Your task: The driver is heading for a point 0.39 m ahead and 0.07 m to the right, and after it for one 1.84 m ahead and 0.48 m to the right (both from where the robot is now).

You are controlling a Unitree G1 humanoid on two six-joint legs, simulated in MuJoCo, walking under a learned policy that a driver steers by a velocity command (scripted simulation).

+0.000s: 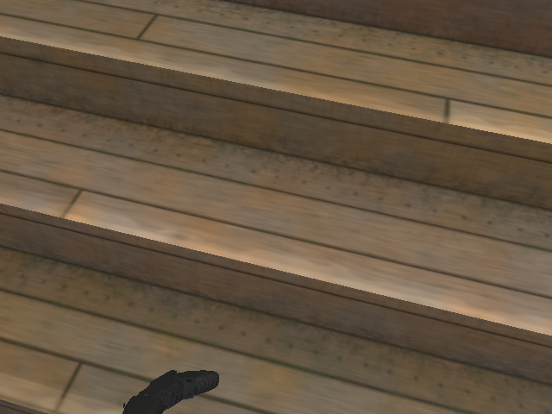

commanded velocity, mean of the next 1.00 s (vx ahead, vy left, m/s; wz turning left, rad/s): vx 0.50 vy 0.00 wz -0.43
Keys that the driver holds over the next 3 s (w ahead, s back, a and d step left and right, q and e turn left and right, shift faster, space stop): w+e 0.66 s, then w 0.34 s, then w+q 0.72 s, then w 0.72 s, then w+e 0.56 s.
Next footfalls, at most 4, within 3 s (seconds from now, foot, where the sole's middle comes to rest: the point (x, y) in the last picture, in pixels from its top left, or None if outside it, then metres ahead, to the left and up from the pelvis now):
0.42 left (250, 377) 0.47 0.05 -0.49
0.92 right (443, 247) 0.66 -0.32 -0.33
1.46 left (412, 77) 0.97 -0.28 -0.16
1.94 right None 1.27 -0.47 0.00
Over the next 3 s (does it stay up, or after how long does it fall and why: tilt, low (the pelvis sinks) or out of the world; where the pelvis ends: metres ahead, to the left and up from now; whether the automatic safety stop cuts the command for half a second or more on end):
stays up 1.72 -0.35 0.94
